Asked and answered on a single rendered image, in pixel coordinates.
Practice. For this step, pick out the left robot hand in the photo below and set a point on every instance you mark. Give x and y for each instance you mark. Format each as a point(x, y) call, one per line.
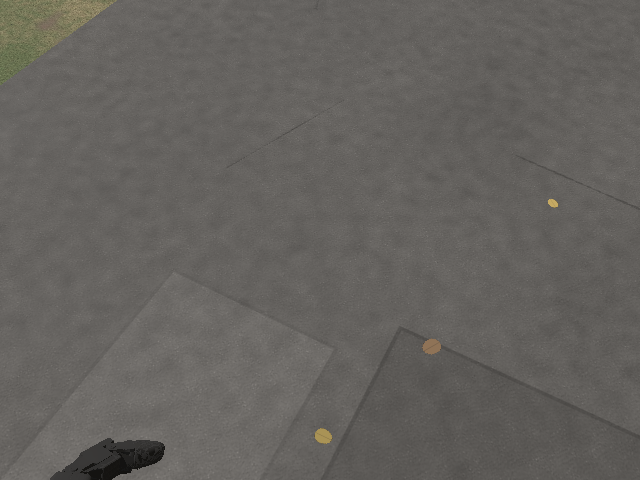
point(106, 460)

